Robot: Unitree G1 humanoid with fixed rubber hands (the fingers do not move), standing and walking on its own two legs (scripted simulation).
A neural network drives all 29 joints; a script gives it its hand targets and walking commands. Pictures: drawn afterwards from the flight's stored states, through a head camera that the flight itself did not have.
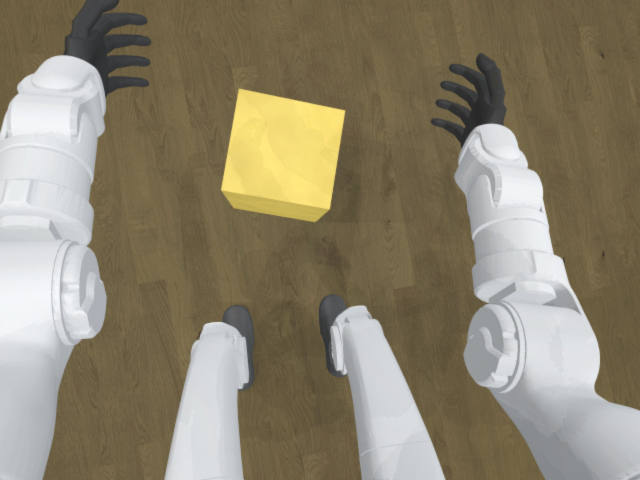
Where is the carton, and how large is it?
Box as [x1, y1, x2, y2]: [221, 89, 344, 221]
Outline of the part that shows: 239,89 221,190 232,206 235,208 315,221 329,209 344,110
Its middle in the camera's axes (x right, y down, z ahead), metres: -0.08 -0.18 +0.88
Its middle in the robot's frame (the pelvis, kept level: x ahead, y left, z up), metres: +0.55 -0.04 -0.54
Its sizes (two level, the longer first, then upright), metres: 0.210 0.200 0.250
